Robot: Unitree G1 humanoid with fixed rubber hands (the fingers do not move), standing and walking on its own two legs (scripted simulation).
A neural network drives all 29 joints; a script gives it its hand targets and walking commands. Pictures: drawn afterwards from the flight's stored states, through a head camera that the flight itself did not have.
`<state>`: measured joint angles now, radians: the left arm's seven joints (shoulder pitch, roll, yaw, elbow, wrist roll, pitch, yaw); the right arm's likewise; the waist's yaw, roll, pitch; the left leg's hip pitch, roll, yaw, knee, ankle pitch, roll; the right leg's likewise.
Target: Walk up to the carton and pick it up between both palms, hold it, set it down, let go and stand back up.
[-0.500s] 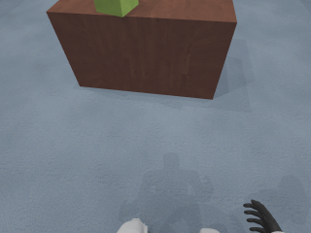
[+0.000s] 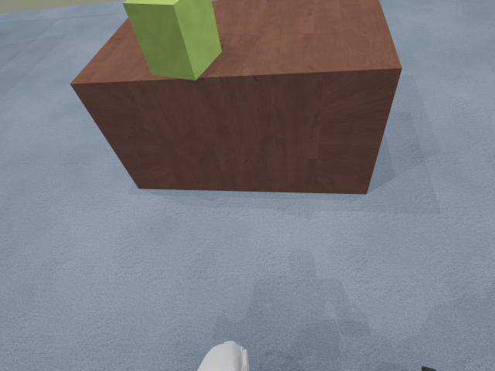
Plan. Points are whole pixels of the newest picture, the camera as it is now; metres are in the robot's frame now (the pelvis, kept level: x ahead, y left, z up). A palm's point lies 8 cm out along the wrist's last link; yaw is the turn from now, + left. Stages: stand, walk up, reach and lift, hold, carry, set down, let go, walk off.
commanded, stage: walk up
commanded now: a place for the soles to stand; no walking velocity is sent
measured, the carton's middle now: (177, 30) +1.19 +0.30 +0.03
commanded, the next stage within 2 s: none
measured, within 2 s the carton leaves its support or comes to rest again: neither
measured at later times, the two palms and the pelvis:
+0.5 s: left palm (114, 259) +0.35 +0.34 -0.09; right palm (379, 311) +0.24 -0.19 -0.13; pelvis +0.23 +0.09 -0.02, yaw -4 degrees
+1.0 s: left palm (79, 210) +0.51 +0.50 -0.11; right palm (290, 190) +0.52 -0.05 -0.10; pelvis +0.43 +0.23 -0.01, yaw -5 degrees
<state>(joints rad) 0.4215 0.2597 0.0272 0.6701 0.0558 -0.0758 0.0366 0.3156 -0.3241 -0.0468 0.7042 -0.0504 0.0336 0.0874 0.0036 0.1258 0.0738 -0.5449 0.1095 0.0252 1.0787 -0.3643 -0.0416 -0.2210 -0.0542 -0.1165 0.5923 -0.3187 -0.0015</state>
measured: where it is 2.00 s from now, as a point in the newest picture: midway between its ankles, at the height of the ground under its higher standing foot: (190, 259)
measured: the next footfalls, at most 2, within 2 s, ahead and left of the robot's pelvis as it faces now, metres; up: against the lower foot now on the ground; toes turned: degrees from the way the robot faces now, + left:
left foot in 0.18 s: +0.26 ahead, +0.21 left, +0.00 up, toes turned +7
right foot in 0.48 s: +0.34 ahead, -0.02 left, +0.00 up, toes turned -8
